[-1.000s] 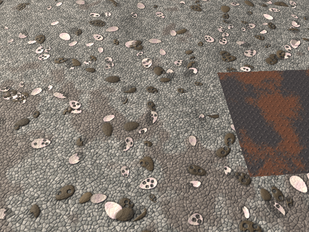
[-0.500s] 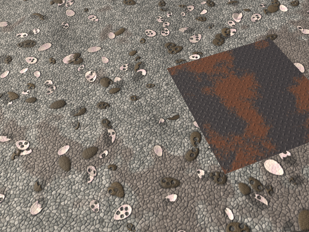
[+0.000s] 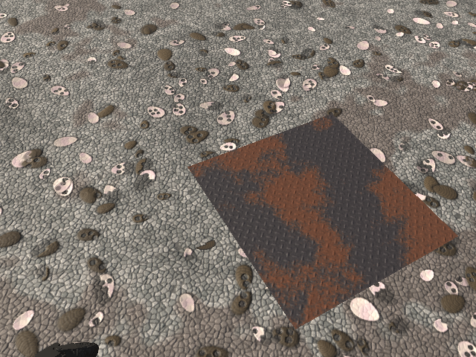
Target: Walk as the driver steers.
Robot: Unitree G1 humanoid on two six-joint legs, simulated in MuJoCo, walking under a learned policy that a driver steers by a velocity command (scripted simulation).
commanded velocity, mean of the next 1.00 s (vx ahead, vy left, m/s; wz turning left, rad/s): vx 0.11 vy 0.00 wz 0.26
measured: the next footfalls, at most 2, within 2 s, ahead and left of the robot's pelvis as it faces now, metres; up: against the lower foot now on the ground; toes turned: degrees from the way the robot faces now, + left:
right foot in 0.08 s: +0.13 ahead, -0.14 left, +0.00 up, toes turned +7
left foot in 0.48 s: +0.21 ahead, +0.14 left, +0.00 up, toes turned +15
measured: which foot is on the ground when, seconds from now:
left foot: down 0.00-0.10, up 0.12-0.46, down 0.48-1.00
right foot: up 0.00-0.06, down 0.08-0.50, up 0.52-0.82, down 0.84-1.00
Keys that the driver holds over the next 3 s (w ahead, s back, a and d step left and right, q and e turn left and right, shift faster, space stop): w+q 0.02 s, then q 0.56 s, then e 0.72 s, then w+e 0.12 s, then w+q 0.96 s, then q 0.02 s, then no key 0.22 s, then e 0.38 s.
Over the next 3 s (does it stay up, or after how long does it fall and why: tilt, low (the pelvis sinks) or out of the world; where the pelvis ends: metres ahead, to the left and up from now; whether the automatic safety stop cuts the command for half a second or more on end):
stays up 0.85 0.07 -0.01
